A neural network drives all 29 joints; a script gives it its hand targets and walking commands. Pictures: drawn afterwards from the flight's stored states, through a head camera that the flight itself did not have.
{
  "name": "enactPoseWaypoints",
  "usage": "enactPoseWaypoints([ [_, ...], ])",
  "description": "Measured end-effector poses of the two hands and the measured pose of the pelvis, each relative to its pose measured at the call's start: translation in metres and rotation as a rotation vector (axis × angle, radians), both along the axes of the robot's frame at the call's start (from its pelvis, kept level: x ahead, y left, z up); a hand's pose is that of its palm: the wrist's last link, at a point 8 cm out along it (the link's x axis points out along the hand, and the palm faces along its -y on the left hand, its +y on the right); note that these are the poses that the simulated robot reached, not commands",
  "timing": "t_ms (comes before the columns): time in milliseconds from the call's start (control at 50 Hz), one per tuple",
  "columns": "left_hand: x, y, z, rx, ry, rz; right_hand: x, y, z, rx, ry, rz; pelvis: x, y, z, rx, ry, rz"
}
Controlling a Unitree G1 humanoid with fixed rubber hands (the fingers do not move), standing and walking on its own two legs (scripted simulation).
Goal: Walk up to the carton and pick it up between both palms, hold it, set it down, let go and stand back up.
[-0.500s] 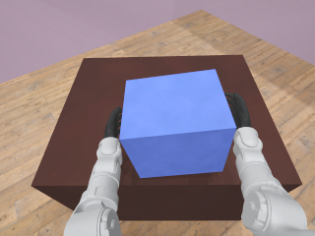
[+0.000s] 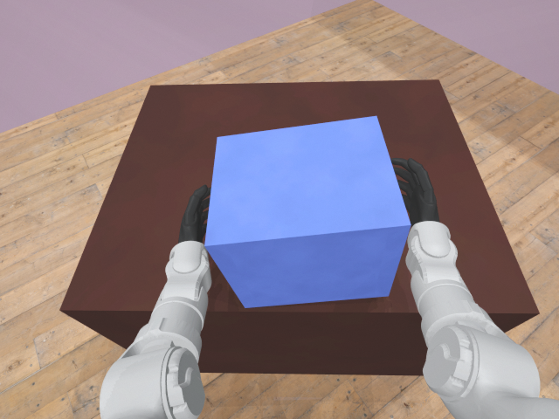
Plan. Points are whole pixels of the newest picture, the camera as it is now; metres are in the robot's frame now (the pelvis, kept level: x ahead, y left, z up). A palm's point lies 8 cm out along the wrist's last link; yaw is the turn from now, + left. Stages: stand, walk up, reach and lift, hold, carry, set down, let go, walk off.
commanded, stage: set down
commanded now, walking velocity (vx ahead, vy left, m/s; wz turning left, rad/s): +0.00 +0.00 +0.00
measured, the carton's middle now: (305, 219) +0.43 -0.04 -0.01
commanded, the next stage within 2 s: none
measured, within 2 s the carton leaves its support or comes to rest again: rests again in 0.50 s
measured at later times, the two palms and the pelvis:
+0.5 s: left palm (198, 236) +0.39 +0.13 +0.02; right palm (422, 214) +0.38 -0.22 +0.04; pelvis +0.00 +0.00 +0.00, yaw +0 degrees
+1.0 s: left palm (201, 235) +0.40 +0.13 +0.02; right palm (425, 226) +0.37 -0.22 +0.02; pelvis -0.01 +0.00 +0.00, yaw -1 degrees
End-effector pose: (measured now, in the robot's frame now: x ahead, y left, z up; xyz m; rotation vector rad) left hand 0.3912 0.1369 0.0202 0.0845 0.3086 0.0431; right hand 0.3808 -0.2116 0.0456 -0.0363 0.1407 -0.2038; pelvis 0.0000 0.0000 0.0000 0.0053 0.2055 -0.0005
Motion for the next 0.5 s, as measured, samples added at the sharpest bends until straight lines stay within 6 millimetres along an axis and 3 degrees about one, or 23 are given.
enactPoseWaypoints([
  [500, 0.0016, -0.0057, -0.0028, -0.016, -0.028, 0.016, 0.0015, -0.0060, -0.0088, 0.002, 0.014, 0.001, -0.0022, -0.0014, -0.0018, 0.003, 0.027, -0.007],
])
